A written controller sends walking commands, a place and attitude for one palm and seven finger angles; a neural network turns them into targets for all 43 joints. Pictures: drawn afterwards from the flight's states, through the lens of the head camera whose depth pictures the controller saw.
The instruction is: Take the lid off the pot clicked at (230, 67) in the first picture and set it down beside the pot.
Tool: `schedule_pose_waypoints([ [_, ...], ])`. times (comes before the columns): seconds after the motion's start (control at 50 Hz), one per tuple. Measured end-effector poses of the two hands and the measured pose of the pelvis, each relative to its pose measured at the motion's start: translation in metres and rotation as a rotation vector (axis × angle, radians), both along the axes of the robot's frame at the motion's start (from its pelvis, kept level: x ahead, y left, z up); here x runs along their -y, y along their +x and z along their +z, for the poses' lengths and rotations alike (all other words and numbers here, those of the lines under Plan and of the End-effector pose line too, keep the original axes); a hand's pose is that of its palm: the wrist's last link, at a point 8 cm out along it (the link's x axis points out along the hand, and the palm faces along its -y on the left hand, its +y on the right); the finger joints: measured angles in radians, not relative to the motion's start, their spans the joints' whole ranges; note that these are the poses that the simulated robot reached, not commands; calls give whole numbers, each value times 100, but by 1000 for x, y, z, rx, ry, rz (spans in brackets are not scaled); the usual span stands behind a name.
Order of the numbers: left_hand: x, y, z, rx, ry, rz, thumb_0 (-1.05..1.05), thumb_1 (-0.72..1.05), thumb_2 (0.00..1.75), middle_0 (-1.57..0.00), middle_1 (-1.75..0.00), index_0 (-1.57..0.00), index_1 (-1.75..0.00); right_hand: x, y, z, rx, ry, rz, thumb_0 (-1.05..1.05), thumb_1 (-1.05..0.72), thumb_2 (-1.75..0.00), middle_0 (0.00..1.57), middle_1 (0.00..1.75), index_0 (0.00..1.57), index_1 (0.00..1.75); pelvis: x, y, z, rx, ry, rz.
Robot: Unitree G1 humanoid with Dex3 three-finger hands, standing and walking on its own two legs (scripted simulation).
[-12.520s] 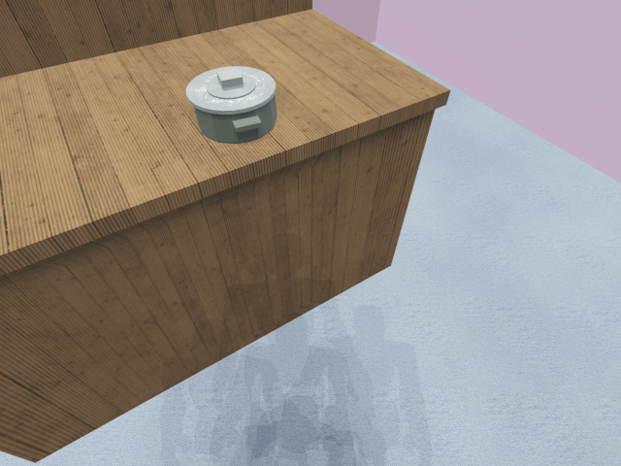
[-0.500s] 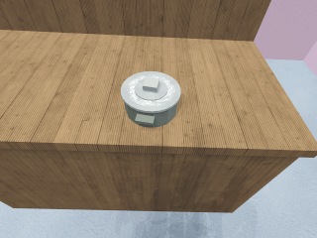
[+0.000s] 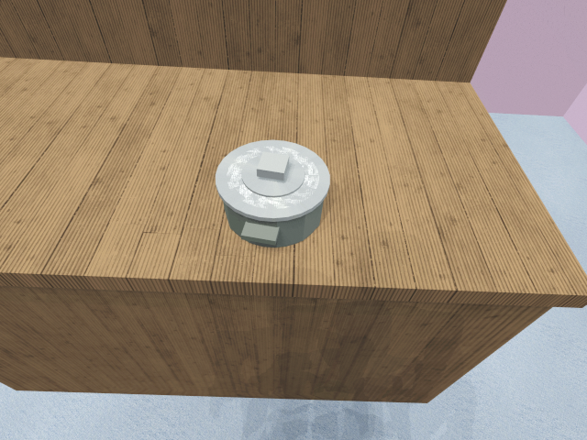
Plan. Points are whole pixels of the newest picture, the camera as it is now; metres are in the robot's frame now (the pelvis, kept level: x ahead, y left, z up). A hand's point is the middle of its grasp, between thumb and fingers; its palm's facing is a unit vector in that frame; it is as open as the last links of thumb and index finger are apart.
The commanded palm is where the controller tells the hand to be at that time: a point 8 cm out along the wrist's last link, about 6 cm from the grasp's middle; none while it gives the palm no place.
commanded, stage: come to a stop and stand still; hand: left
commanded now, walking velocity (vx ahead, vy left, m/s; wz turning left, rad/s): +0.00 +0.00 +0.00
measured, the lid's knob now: (273, 165) +0.49 +0.07 +0.11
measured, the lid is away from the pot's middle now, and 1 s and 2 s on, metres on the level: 0.00 0.00 0.00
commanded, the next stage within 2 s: look again from close up in 0.02 s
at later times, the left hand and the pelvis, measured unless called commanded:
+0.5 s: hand out of the picture -0.02 +0.17 -0.18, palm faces +0.04 -0.99 -0.15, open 7.4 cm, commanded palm none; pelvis -0.01 +0.00 +0.00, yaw +0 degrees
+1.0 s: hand out of the picture -0.03 +0.17 -0.18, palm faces +0.05 -0.99 -0.13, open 7.4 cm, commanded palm none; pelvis -0.01 +0.01 +0.00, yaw +0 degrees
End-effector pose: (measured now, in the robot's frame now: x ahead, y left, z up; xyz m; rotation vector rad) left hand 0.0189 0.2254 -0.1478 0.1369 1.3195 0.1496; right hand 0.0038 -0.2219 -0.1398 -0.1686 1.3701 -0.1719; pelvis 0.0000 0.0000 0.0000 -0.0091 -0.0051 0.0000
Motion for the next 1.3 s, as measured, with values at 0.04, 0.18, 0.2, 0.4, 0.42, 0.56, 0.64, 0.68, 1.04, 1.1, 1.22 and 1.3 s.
schedule_pose_waypoints([
  [0.04, 0, -2, 0, -4, -2, 2, 0, 92, 90, -20, -30, -20, -30, -1, -2, 0, -5, 2, 0, 1, -92, -90, 20, 30, 20, 30, 0, 0, 0, 1, 0, 1],
  [0.18, 2, -12, -2, -24, -9, 12, 0, 92, 90, -20, -30, -20, -30, -4, -8, 0, -16, 5, -3, 1, -92, -90, 20, 30, 20, 30, 0, -1, 0, 8, -1, 3],
  [0.2, 2, -14, -2, -28, -11, 13, 0, 92, 90, -20, -30, -20, -30, -4, -8, 0, -17, 5, -3, 1, -92, -90, 20, 30, 20, 30, -1, -2, 0, 9, -1, 3],
  [0.4, 6, -33, -4, -64, -31, 23, 0, 92, 90, -20, -30, -20, -30, -10, -18, 1, -31, 10, -2, 1, -92, -90, 20, 30, 20, 30, -3, -7, 1, 12, -2, 4],
  [0.42, 7, -35, -4, -68, -33, 23, 0, 92, 90, -20, -30, -20, -30, -10, -19, 1, -33, 11, -2, 1, -92, -90, 20, 30, 20, 30, -3, -7, 1, 12, -2, 4],
  [0.56, 9, -44, -5, -83, -46, 26, 0, 91, 90, -20, -30, -20, -30, -15, -24, 2, -36, 13, -7, 1, -92, -90, 20, 30, 20, 30, -6, -9, 1, 14, -2, 2],
  [0.64, 10, -46, -6, -86, -51, 27, 0, 91, 90, -20, -30, -20, -30, -17, -27, 2, -38, 14, -10, 1, -92, -90, 20, 30, 20, 30, -7, -11, 1, 16, -2, 1],
  [0.68, 9, -47, -6, -87, -52, 27, 0, 91, 90, -20, -30, -20, -30, -19, -28, 2, -39, 15, -10, 1, -92, -90, 20, 30, 20, 30, -8, -11, 1, 16, -2, 1],
  [1.04, 7, -51, -7, -95, -56, 29, 0, 91, 90, -20, -30, -20, -30, -32, -38, 0, -56, 34, -22, 1, -91, -90, 20, 30, 20, 30, -13, -12, 1, 14, -3, 0],
  [1.1, 7, -52, -8, -103, -61, 28, 0, 91, 90, -20, -30, -20, -30, -33, -39, 0, -56, 33, -28, 1, -91, -90, 20, 30, 20, 30, -13, -11, 0, 13, -2, -1],
  [1.22, 10, -47, -12, -125, -63, 27, 0, 91, 90, -20, -30, -20, -30, -30, -37, -2, -66, 31, -48, 1, -91, -90, 20, 30, 20, 30, -8, -3, -3, 3, 6, 0],
  [1.3, 14, -35, -14, -128, -48, 27, 0, 91, 90, -20, -30, -20, -30, -19, -34, -6, -80, 27, -63, 0, -91, -90, 20, 30, 20, 30, 3, 7, -7, -7, 16, -5],
])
